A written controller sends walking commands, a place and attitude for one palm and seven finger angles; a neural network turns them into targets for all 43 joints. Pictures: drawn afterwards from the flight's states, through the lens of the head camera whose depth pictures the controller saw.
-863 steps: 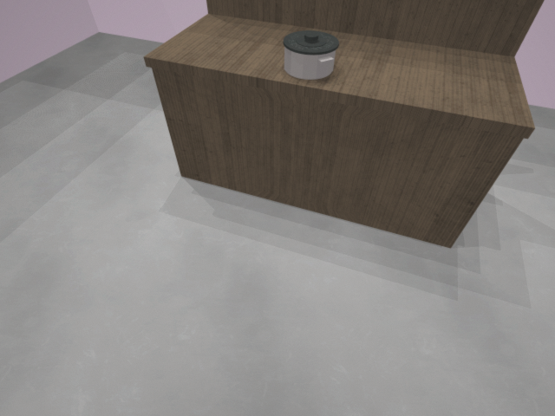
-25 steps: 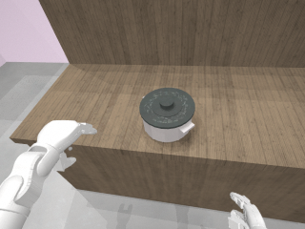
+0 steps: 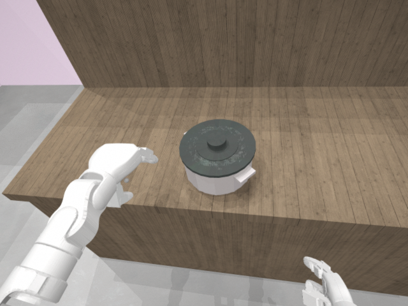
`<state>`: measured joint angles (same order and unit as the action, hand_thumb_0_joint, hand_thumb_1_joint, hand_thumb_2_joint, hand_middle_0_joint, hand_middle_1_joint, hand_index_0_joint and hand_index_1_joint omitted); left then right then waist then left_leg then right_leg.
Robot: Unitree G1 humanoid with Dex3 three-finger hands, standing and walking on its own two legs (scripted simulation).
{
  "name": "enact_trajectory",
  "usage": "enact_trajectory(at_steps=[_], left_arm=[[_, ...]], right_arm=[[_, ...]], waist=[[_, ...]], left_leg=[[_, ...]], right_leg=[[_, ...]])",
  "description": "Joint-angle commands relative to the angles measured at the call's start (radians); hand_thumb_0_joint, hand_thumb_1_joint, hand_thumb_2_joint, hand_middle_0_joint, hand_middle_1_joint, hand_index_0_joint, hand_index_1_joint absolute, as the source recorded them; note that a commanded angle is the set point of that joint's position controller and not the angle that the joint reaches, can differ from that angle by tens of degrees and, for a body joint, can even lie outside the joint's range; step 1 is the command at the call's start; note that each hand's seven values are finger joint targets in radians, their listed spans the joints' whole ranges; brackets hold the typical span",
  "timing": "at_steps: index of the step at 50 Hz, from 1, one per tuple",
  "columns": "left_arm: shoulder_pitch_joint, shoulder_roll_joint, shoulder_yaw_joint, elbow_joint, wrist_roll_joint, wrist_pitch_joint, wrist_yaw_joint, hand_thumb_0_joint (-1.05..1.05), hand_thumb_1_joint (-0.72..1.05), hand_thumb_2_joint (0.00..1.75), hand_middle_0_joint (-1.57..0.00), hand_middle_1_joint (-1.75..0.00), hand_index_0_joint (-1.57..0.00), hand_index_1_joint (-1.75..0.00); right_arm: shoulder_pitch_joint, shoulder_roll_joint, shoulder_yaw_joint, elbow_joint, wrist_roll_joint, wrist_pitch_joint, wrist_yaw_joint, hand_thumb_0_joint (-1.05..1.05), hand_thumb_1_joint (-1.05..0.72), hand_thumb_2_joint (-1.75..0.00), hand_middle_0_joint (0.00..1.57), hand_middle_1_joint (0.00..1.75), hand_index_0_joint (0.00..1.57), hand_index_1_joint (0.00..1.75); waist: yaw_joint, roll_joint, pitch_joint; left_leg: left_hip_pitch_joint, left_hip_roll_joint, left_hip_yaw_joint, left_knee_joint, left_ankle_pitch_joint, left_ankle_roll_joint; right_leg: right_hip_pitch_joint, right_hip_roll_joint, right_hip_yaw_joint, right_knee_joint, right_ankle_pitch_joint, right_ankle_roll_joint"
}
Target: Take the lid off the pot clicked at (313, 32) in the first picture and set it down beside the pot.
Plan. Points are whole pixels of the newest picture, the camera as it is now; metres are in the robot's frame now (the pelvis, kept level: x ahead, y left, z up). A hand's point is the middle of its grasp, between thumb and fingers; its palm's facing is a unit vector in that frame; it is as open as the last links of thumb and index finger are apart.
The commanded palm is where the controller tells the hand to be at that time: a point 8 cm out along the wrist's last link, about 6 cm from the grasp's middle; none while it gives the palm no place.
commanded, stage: move the open hand above the knob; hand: left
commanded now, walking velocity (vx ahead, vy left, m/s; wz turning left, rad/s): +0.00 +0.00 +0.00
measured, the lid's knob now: (216, 140) +0.50 +0.01 +0.01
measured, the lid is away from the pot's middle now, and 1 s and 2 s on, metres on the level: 0.00 0.00 0.00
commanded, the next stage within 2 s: lower the open fingers around the knob in 1.86 s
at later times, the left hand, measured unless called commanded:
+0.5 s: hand (162, 159) +0.39 +0.12 +0.08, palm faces -0.26 -0.02 -0.97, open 10.2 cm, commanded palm +0.39 +0.11 +0.15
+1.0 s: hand (195, 138) +0.44 +0.05 +0.09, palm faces -0.27 +0.00 -0.96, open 10.2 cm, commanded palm +0.44 +0.04 +0.15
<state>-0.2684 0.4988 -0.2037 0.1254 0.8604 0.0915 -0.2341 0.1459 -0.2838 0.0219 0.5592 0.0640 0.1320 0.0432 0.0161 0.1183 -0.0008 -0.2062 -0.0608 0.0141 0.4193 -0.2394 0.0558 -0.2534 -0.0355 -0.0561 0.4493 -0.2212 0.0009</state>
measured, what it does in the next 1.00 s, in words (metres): stands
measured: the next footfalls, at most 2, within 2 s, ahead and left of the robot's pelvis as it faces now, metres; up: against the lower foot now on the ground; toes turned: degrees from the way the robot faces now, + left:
none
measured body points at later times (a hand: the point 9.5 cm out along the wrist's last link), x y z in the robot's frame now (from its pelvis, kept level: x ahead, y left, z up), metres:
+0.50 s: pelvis +0.00 -0.01 +0.00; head +0.02 -0.06 +0.44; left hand +0.40 +0.12 +0.13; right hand +0.18 -0.24 -0.12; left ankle -0.01 +0.08 -0.74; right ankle +0.01 -0.12 -0.74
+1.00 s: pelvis +0.00 -0.01 -0.01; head +0.03 -0.05 +0.44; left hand +0.45 +0.05 +0.14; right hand +0.11 -0.26 -0.15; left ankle -0.01 +0.08 -0.74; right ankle +0.01 -0.12 -0.74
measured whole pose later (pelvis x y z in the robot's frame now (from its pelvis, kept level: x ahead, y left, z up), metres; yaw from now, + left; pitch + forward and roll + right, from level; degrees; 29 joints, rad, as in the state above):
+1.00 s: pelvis +0.00 -0.01 -0.01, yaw -1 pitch +6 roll +1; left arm -0.89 0.23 -0.42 0.79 0.87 0.28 -0.16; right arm 0.19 -0.26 0.01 0.67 0.07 0.17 0.01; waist -0.06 0.09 -0.06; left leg -0.31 -0.05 0.04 0.47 -0.26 0.04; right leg -0.38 -0.03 -0.03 0.53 -0.25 -0.01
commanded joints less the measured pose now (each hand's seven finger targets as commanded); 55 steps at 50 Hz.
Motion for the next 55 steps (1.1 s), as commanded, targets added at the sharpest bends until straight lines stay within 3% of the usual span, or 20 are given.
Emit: enact_trajectory(at_steps=[1,2,5,8,12,16,17,18,22,26,27,30,32,36,40,42,45,48,53,55], left_arm=[[-0.373,0.212,0.125,-0.199,0.012,0.024,0.049,0.0,-0.27,1.32,-0.81,-0.08,-0.81,-0.08],[-0.347,0.249,0.172,-0.175,0.014,0.03,0.056,0.0,-0.27,1.32,-0.81,-0.08,-0.81,-0.08],[-0.378,0.149,0.073,-0.142,0.011,0.046,0.054,0.0,-0.27,1.32,-0.81,-0.08,-0.81,-0.08],[-0.428,0.137,0.057,-0.13,0.013,0.068,0.05,0.0,-0.27,1.32,-0.81,-0.08,-0.81,-0.08],[-0.509,0.181,0.089,-0.141,0.021,0.079,0.057,0.0,-0.27,1.32,-0.81,-0.08,-0.81,-0.08],[-0.55,0.101,0.017,-0.003,0.018,0.101,0.053,0.0,-0.27,1.32,-0.81,-0.08,-0.81,-0.08],[-0.568,0.128,0.046,-0.011,0.02,0.104,0.055,0.0,-0.27,1.32,-0.81,-0.08,-0.81,-0.08],[-0.619,0.076,-0.015,-0.009,0.024,0.106,0.049,0.0,-0.27,1.32,-0.81,-0.08,-0.81,-0.08],[-0.689,0.126,0.034,0.044,0.025,0.111,0.06,0.0,-0.27,1.32,-0.81,-0.08,-0.81,-0.08],[-0.743,0.051,-0.028,0.175,0.025,0.127,0.065,0.0,-0.27,1.32,-0.81,-0.08,-0.81,-0.08],[-0.756,0.067,-0.005,0.201,0.028,0.128,0.068,0.0,-0.27,1.32,-0.81,-0.08,-0.81,-0.08],[-0.86,-0.002,-0.078,0.186,0.031,0.133,0.069,0.0,-0.27,1.32,-0.81,-0.08,-0.81,-0.08],[-0.872,0.05,-0.019,0.199,0.027,0.129,0.075,0.0,-0.27,1.32,-0.81,-0.08,-0.81,-0.08],[-0.896,-0.049,-0.091,0.346,0.031,0.153,0.083,0.0,-0.27,1.32,-0.81,-0.08,-0.81,-0.08],[-1.022,-0.065,-0.108,0.299,0.027,0.153,0.094,0.0,-0.27,1.32,-0.81,-0.08,-0.81,-0.08],[-1.018,-0.028,-0.058,0.38,0.024,0.158,0.104,0.0,-0.27,1.32,-0.81,-0.08,-0.81,-0.08],[-1.053,-0.072,-0.089,0.47,0.035,0.176,0.119,0.0,-0.27,1.32,-0.81,-0.08,-0.81,-0.08],[-1.17,-0.153,-0.153,0.475,0.029,0.178,0.125,0.0,-0.27,1.32,-0.81,-0.08,-0.81,-0.08],[-1.248,-0.126,-0.104,0.63,0.024,0.195,0.152,0.0,-0.27,1.32,-0.81,-0.08,-0.81,-0.08],[-1.286,-0.191,-0.153,0.687,0.027,0.207,0.165,0.0,-0.27,1.32,-0.81,-0.08,-0.81,-0.08]], right_arm=[[-0.13,-0.089,-0.032,-0.156,0.002,-0.042,-0.006,0.0,-0.9,-0.9,0.2,0.3,0.2,0.3],[-0.128,-0.093,-0.035,-0.156,0.002,-0.044,-0.003,0.0,-0.9,-0.9,0.2,0.3,0.2,0.3],[-0.134,-0.081,-0.025,-0.149,0.005,-0.038,-0.001,0.0,-0.9,-0.9,0.2,0.3,0.2,0.3],[-0.139,-0.078,-0.023,-0.15,0.009,-0.03,-0.001,0.0,-0.9,-0.9,0.2,0.3,0.2,0.3],[-0.148,-0.082,-0.031,-0.149,0.009,-0.024,-0.007,0.0,-0.9,-0.9,0.2,0.3,0.2,0.3],[-0.134,-0.077,-0.024,-0.124,0.017,-0.012,-0.012,0.0,-0.9,-0.9,0.2,0.3,0.2,0.3],[-0.137,-0.082,-0.028,-0.129,0.017,-0.009,-0.011,0.0,-0.9,-0.9,0.2,0.3,0.2,0.3],[-0.146,-0.071,-0.02,-0.129,0.014,-0.006,-0.014,0.0,-0.9,-0.9,0.2,0.3,0.2,0.3],[-0.126,-0.079,-0.027,-0.118,0.014,0.001,-0.019,0.0,-0.9,-0.9,0.2,0.3,0.2,0.3],[-0.11,-0.076,-0.024,-0.098,0.02,0.011,-0.02,0.0,-0.9,-0.9,0.2,0.3,0.2,0.3],[-0.102,-0.079,-0.028,-0.096,0.018,0.013,-0.022,0.0,-0.9,-0.9,0.2,0.3,0.2,0.3],[-0.108,-0.068,-0.032,-0.1,0.016,0.012,-0.022,0.0,-0.9,-0.9,0.2,0.3,0.2,0.3],[-0.083,-0.075,-0.038,-0.094,0.012,0.014,-0.022,0.0,-0.9,-0.9,0.2,0.3,0.2,0.3],[-0.069,-0.071,-0.033,-0.066,0.017,0.019,-0.023,0.0,-0.9,-0.9,0.2,0.3,0.2,0.3],[-0.065,-0.066,-0.041,-0.07,0.01,0.011,-0.025,0.0,-0.9,-0.9,0.2,0.3,0.2,0.3],[-0.034,-0.073,-0.043,-0.05,0.006,0.012,-0.03,0.0,-0.9,-0.9,0.2,0.3,0.2,0.3],[-0.032,-0.072,-0.039,-0.029,0.008,0.009,-0.035,0.0,-0.9,-0.9,0.2,0.3,0.2,0.3],[-0.019,-0.07,-0.045,-0.018,0.006,-0.001,-0.035,0.0,-0.9,-0.9,0.2,0.3,0.2,0.3],[0.023,-0.081,-0.042,0.027,-0.002,-0.02,-0.051,0.0,-0.9,-0.9,0.2,0.3,0.2,0.3],[0.04,-0.076,-0.043,0.042,-0.001,-0.033,-0.055,0.0,-0.9,-0.9,0.2,0.3,0.2,0.3]], waist=[[0.003,-0.093,-0.311],[0.001,-0.108,-0.322],[-0.005,-0.097,-0.291],[-0.006,-0.14,-0.322],[-0.014,-0.119,-0.357],[-0.022,-0.149,-0.303],[-0.025,-0.17,-0.321],[-0.029,-0.163,-0.344],[-0.032,-0.16,-0.369],[-0.04,-0.156,-0.329],[-0.041,-0.189,-0.335],[-0.049,-0.137,-0.389],[-0.046,-0.17,-0.426],[-0.059,-0.185,-0.355],[-0.064,-0.138,-0.44],[-0.067,-0.208,-0.423],[-0.07,-0.196,-0.396],[-0.097,-0.179,-0.423],[-0.106,-0.207,-0.416],[-0.124,-0.214,-0.409]], left_leg=[[0.068,0.027,-0.057,-0.022,0.347,-0.011],[0.06,0.032,-0.057,-0.003,0.327,-0.006],[0.049,0.024,-0.049,-0.01,0.347,-0.013],[0.031,0.02,-0.036,-0.01,0.304,-0.006],[0.043,0.022,-0.041,0.015,0.305,-0.002],[0.012,0.018,-0.031,0.003,0.272,-0.007],[0.003,0.021,-0.031,0.016,0.255,-0.003],[0.01,0.012,-0.022,0.009,0.257,0.0],[0.007,0.018,-0.032,0.024,0.25,0.0],[-0.013,0.015,-0.025,0.013,0.238,-0.005],[-0.028,0.016,-0.025,0.022,0.224,0.001],[0.009,0.01,-0.028,0.022,0.253,0.003],[0.007,0.015,-0.032,0.035,0.276,0.006],[-0.025,0.016,-0.018,0.019,0.248,0.001],[0.011,0.012,-0.025,0.022,0.262,0.008],[-0.016,0.017,-0.026,0.028,0.253,0.01],[-0.036,0.019,-0.014,0.011,0.23,0.005],[-0.002,0.023,-0.018,0.018,0.237,0.007],[-0.03,0.026,-0.013,0.011,0.207,0.005],[-0.036,0.027,-0.015,0.017,0.2,0.005]], right_leg=[[0.153,0.022,0.02,0.002,0.289,-0.04],[0.154,0.024,0.028,0.011,0.283,-0.041],[0.136,0.021,0.02,0.013,0.307,-0.037],[0.156,0.02,0.024,0.015,0.29,-0.034],[0.161,0.016,0.041,0.026,0.314,-0.036],[0.125,0.017,0.029,0.023,0.297,-0.031],[0.134,0.016,0.039,0.024,0.291,-0.032],[0.139,0.014,0.037,0.024,0.29,-0.028],[0.143,0.013,0.044,0.033,0.297,-0.032],[0.11,0.015,0.033,0.034,0.288,-0.031],[0.117,0.014,0.041,0.032,0.284,-0.031],[0.115,0.013,0.037,0.046,0.304,-0.034],[0.139,0.014,0.041,0.051,0.333,-0.034],[0.091,0.017,0.031,0.046,0.319,-0.03],[0.111,0.014,0.043,0.055,0.327,-0.034],[0.112,0.016,0.041,0.048,0.327,-0.032],[0.093,0.017,0.04,0.049,0.311,-0.031],[0.052,0.022,0.035,0.053,0.302,-0.032],[0.041,0.024,0.041,0.052,0.284,-0.03],[0.012,0.026,0.037,0.056,0.274,-0.029]])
